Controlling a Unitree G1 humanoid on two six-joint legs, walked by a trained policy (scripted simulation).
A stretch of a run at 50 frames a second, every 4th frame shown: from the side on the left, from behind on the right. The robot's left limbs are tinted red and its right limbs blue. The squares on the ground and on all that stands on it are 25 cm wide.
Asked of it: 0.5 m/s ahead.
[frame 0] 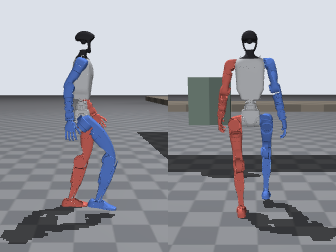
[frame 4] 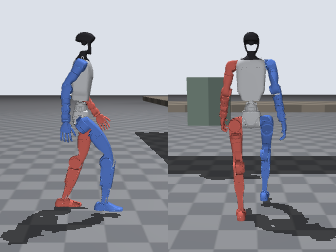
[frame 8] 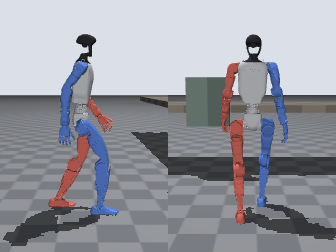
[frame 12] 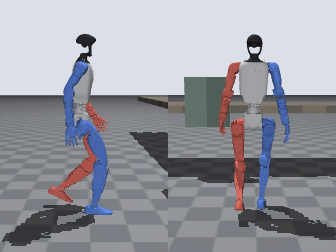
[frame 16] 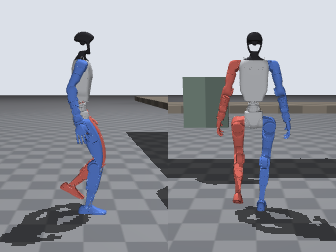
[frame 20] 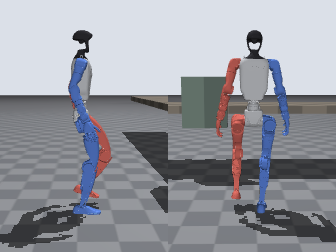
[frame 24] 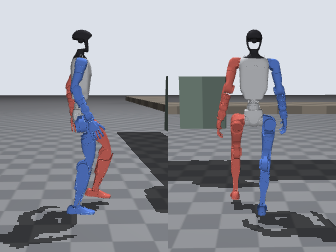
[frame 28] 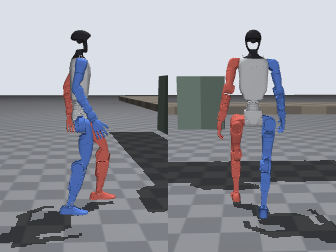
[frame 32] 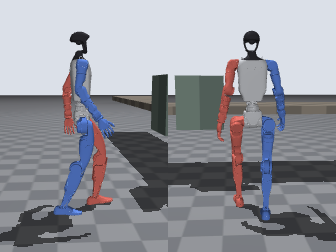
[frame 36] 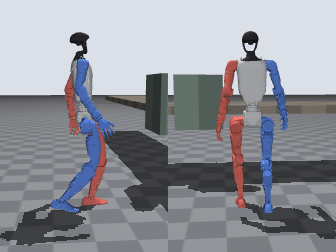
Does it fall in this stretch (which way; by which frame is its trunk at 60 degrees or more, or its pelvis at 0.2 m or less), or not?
no
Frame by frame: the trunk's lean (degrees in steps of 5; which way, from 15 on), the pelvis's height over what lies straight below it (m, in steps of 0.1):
0: 5, 0.8
4: 5, 0.8
8: 5, 0.8
12: 5, 0.8
16: 5, 0.8
20: 0, 0.8
24: 0, 0.8
28: 0, 0.8
32: 0, 0.8
36: 5, 0.8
